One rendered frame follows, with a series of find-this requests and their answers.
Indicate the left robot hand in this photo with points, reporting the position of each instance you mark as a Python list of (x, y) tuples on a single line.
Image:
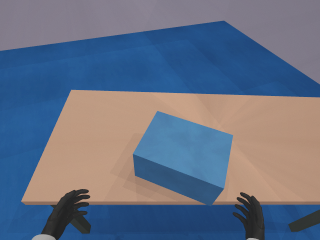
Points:
[(63, 213)]

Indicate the right robot hand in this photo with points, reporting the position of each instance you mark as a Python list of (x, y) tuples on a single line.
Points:
[(254, 222)]

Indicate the carton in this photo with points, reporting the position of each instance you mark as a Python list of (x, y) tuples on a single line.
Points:
[(185, 157)]

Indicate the table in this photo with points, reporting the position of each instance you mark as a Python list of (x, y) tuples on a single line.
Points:
[(274, 156)]

